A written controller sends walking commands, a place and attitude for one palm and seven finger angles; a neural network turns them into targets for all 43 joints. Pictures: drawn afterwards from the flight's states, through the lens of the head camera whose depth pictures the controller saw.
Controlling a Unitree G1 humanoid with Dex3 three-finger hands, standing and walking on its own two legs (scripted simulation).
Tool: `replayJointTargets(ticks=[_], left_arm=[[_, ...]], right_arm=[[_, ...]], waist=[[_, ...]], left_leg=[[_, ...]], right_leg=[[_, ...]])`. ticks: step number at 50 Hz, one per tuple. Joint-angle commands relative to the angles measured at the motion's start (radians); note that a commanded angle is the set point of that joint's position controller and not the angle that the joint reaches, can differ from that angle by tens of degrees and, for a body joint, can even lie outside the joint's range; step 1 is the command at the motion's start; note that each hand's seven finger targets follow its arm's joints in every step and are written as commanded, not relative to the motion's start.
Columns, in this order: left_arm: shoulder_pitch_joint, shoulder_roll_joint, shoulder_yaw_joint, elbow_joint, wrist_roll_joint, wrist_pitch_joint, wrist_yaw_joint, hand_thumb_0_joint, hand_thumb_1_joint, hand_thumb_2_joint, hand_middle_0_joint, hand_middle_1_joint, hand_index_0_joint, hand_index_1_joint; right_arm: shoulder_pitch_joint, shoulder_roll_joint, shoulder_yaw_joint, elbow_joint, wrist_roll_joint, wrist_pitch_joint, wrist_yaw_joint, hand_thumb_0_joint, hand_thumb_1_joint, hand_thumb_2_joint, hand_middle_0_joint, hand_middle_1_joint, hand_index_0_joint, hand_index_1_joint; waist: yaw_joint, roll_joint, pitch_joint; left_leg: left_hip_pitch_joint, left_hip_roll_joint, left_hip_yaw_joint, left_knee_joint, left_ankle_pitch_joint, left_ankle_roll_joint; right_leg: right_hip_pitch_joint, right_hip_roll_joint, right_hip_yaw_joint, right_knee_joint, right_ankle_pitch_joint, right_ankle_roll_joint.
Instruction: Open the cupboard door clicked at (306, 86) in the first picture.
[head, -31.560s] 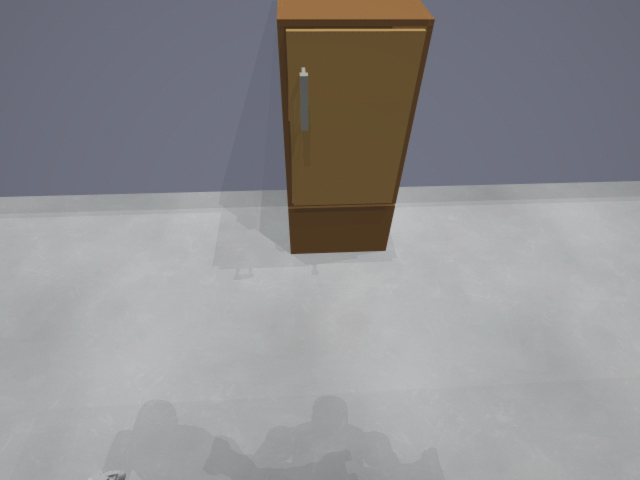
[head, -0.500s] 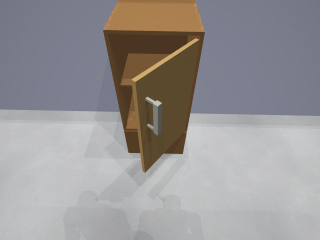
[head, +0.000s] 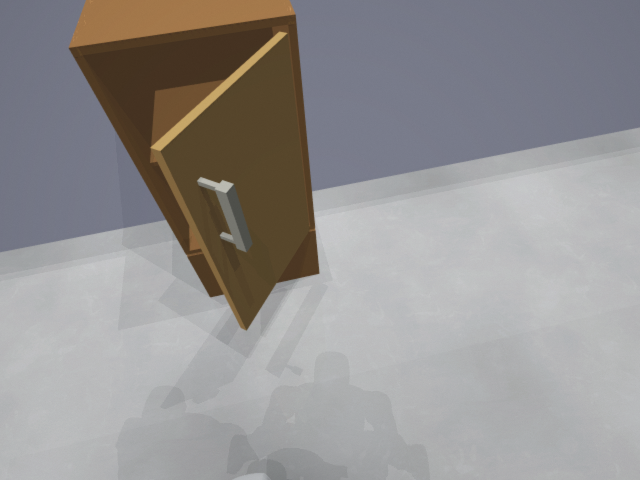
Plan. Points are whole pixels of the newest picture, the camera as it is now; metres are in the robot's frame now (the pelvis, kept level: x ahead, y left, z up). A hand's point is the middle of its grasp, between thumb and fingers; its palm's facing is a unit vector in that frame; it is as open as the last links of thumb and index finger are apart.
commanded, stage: walk to a spot facing it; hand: left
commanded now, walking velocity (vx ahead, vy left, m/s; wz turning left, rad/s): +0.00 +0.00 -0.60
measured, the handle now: (225, 215) +0.52 +0.22 -0.04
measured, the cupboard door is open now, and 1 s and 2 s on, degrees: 51 51 51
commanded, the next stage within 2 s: none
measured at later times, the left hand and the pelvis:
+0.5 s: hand out of the picture +0.10 +0.19 -0.17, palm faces -0.15 -0.97 -0.21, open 7.4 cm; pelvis +0.03 +0.01 +0.00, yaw -15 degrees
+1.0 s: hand (277, 409) +0.23 +0.10 -0.15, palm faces -0.53 -0.81 -0.25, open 7.4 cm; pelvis +0.04 -0.02 +0.01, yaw -33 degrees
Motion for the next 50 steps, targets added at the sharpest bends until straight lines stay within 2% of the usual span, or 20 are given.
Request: replayJointTargets(ticks=[1,3,6,8,17,22,23,24,25,26,28,31,35,38,39,40,41,42,45,50], left_arm=[[0.159,0.241,0.039,-0.041,0.010,-0.025,0.016,0.000,0.900,0.900,-0.200,-0.300,-0.200,-0.300],[0.071,0.213,0.037,-0.069,0.002,-0.023,0.026,0.000,0.900,0.900,-0.200,-0.300,-0.200,-0.300],[0.041,0.175,0.025,-0.084,-0.001,-0.039,0.033,0.000,0.900,0.900,-0.200,-0.300,-0.200,-0.300],[0.067,0.180,0.028,-0.080,-0.001,-0.042,0.036,0.000,0.900,0.900,-0.200,-0.300,-0.200,-0.300],[0.100,0.196,0.039,-0.092,0.005,-0.037,0.034,0.000,0.900,0.900,-0.200,-0.300,-0.200,-0.300],[0.015,0.186,0.038,-0.120,-0.003,-0.033,0.027,0.000,0.900,0.900,-0.200,-0.300,-0.200,-0.300],[0.009,0.155,0.031,-0.135,-0.011,-0.031,0.023,0.000,0.900,0.900,-0.200,-0.300,-0.200,-0.300],[0.043,0.102,0.021,-0.154,-0.017,-0.031,0.010,0.000,0.900,0.900,-0.200,-0.300,-0.200,-0.300],[0.022,0.118,0.019,-0.172,-0.005,-0.037,0.003,0.000,0.900,0.900,-0.200,-0.300,-0.200,-0.300],[-0.009,0.132,0.022,-0.168,0.007,-0.036,-0.006,0.000,0.900,0.900,-0.200,-0.300,-0.200,-0.300],[-0.011,0.124,0.025,-0.158,0.004,-0.028,-0.017,0.000,0.900,0.900,-0.200,-0.300,-0.200,-0.300],[-0.035,0.090,0.006,-0.165,-0.004,-0.016,-0.031,0.000,0.900,0.900,-0.200,-0.300,-0.200,-0.300],[-0.065,0.084,-0.003,-0.166,-0.004,-0.022,-0.036,0.000,0.900,0.900,-0.200,-0.300,-0.200,-0.300],[0.024,0.128,0.011,-0.141,-0.005,-0.029,-0.031,0.000,0.900,0.900,-0.200,-0.300,-0.200,-0.300],[0.081,0.224,0.027,-0.126,0.004,-0.041,-0.019,0.000,0.900,0.900,-0.200,-0.300,-0.200,-0.300],[0.127,0.323,0.045,-0.108,0.001,-0.042,-0.001,0.000,0.900,0.900,-0.200,-0.300,-0.200,-0.300],[0.127,0.309,0.039,-0.106,-0.005,-0.037,0.009,0.000,0.900,0.900,-0.200,-0.300,-0.200,-0.300],[0.058,0.275,0.040,-0.116,-0.002,-0.027,0.020,0.000,0.900,0.900,-0.200,-0.300,-0.200,-0.300],[-0.041,0.218,0.020,-0.145,0.003,-0.027,0.024,0.000,0.900,0.900,-0.200,-0.300,-0.200,-0.300],[-0.078,0.238,0.026,-0.148,0.007,-0.034,0.003,0.000,0.900,0.900,-0.200,-0.300,-0.200,-0.300]], right_arm=[[-0.084,-0.076,-0.026,-0.139,0.014,0.001,0.016,0.000,-0.900,-0.900,0.200,0.300,0.200,0.300],[-0.116,-0.101,-0.040,-0.129,0.014,0.012,0.018,0.000,-0.900,-0.900,0.200,0.300,0.200,0.300],[-0.086,-0.082,-0.032,-0.123,0.014,0.004,0.020,0.000,-0.900,-0.900,0.200,0.300,0.200,0.300],[-0.101,-0.070,-0.029,-0.125,0.019,0.003,0.017,0.000,-0.900,-0.900,0.200,0.300,0.200,0.300],[-0.163,-0.075,-0.029,-0.188,0.031,-0.007,0.011,0.000,-0.900,-0.900,0.200,0.300,0.200,0.300],[-0.034,-0.083,-0.028,-0.168,0.036,-0.022,0.004,0.000,-0.900,-0.900,0.200,0.300,0.200,0.300],[0.025,-0.132,-0.032,-0.154,0.028,-0.033,-0.002,0.000,-0.900,-0.900,0.200,0.300,0.200,0.300],[0.054,-0.227,-0.049,-0.159,0.013,-0.040,-0.004,0.000,-0.900,-0.900,0.200,0.300,0.200,0.300],[0.075,-0.244,-0.046,-0.171,0.008,-0.031,-0.008,0.000,-0.900,-0.900,0.200,0.300,0.200,0.300],[0.074,-0.223,-0.037,-0.175,-0.001,-0.034,-0.008,0.000,-0.900,-0.900,0.200,0.300,0.200,0.300],[-0.001,-0.184,-0.021,-0.191,-0.001,-0.034,-0.006,0.000,-0.900,-0.900,0.200,0.300,0.200,0.300],[0.003,-0.178,-0.019,-0.180,-0.003,-0.032,-0.004,0.000,-0.900,-0.900,0.200,0.300,0.200,0.300],[0.061,-0.215,-0.039,-0.154,0.001,-0.023,0.006,0.000,-0.900,-0.900,0.200,0.300,0.200,0.300],[0.035,-0.213,-0.043,-0.161,0.008,-0.016,0.015,0.000,-0.900,-0.900,0.200,0.300,0.200,0.300],[0.043,-0.158,-0.034,-0.178,0.020,-0.014,0.023,0.000,-0.900,-0.900,0.200,0.300,0.200,0.300],[-0.023,-0.106,-0.019,-0.223,0.026,-0.010,0.025,0.000,-0.900,-0.900,0.200,0.300,0.200,0.300],[-0.028,-0.139,-0.023,-0.213,0.025,-0.001,0.017,0.000,-0.900,-0.900,0.200,0.300,0.200,0.300],[-0.032,-0.132,-0.030,-0.197,0.026,0.002,0.016,0.000,-0.900,-0.900,0.200,0.300,0.200,0.300],[-0.008,-0.116,-0.022,-0.166,0.017,-0.001,0.030,0.000,-0.900,-0.900,0.200,0.300,0.200,0.300],[0.057,-0.096,-0.023,-0.149,0.013,-0.019,0.045,0.000,-0.900,-0.900,0.200,0.300,0.200,0.300]], waist=[[0.080,-0.411,-0.025],[0.039,-0.215,0.006],[0.010,-0.152,-0.067],[0.023,-0.114,-0.099],[0.035,-0.148,-0.111],[-0.042,-0.130,-0.128],[-0.062,-0.024,-0.153],[-0.056,0.253,-0.183],[-0.057,0.211,-0.140],[-0.063,0.095,-0.114],[-0.019,0.180,-0.084],[-0.021,0.182,-0.112],[-0.048,0.191,-0.117],[0.017,0.115,-0.132],[0.043,-0.128,-0.173],[0.084,-0.371,-0.178],[0.087,-0.297,-0.180],[0.055,-0.309,-0.161],[0.008,-0.223,-0.132],[-0.022,-0.196,-0.045]], left_leg=[[-0.312,-0.075,-0.043,0.388,-0.350,-0.011],[-0.319,-0.049,-0.190,0.543,-0.237,-0.002],[-0.298,-0.051,-0.199,0.512,-0.161,-0.017],[-0.277,-0.068,-0.188,0.449,-0.158,-0.023],[-0.216,-0.113,-0.211,0.276,-0.180,-0.015],[0.092,-0.112,-0.224,-0.085,-0.006,0.000],[0.260,-0.002,-0.324,-0.217,0.062,0.041],[0.380,0.257,-0.583,-0.273,0.209,0.155],[0.275,0.393,-0.649,-0.300,0.275,0.255],[0.189,0.353,-0.613,-0.308,0.274,0.259],[0.142,0.259,-0.432,-0.260,0.382,0.219],[0.168,0.173,-0.224,-0.203,0.500,0.167],[0.152,0.181,-0.164,-0.146,0.485,0.138],[0.029,0.152,-0.115,-0.001,0.303,0.065],[-0.139,0.061,-0.022,0.209,0.050,-0.002],[-0.298,-0.056,-0.041,0.445,-0.415,-0.034],[-0.297,-0.034,-0.169,0.543,-0.372,-0.017],[-0.315,-0.021,-0.181,0.581,-0.313,-0.017],[-0.223,-0.025,-0.153,0.457,-0.220,-0.032],[-0.016,-0.087,-0.098,0.149,-0.193,-0.016]], right_leg=[[0.135,-0.369,0.536,-0.512,0.355,-0.121],[0.078,-0.307,0.479,-0.453,0.357,-0.173],[0.188,-0.247,0.361,-0.355,0.663,-0.174],[0.247,-0.230,0.352,-0.331,0.775,-0.173],[0.249,-0.209,0.475,-0.316,0.816,-0.186],[0.046,-0.130,0.452,-0.243,0.688,-0.104],[-0.102,-0.048,0.375,-0.172,0.502,-0.055],[-0.278,0.086,0.203,0.022,0.034,0.012],[-0.300,0.052,0.092,0.250,-0.180,0.048],[-0.286,0.022,0.093,0.378,-0.143,0.059],[-0.299,-0.028,0.076,0.443,-0.068,0.074],[-0.205,-0.043,-0.012,0.236,-0.026,0.077],[-0.073,-0.005,-0.090,0.008,0.053,0.056],[0.155,-0.017,-0.075,-0.240,0.265,0.025],[0.327,-0.203,0.160,-0.344,0.476,-0.040],[0.327,-0.426,0.447,-0.392,0.745,-0.166],[0.283,-0.400,0.417,-0.379,0.620,-0.205],[0.254,-0.342,0.406,-0.374,0.529,-0.201],[0.147,-0.258,0.302,-0.387,0.363,-0.165],[-0.075,-0.211,0.367,-0.474,-0.122,-0.166]])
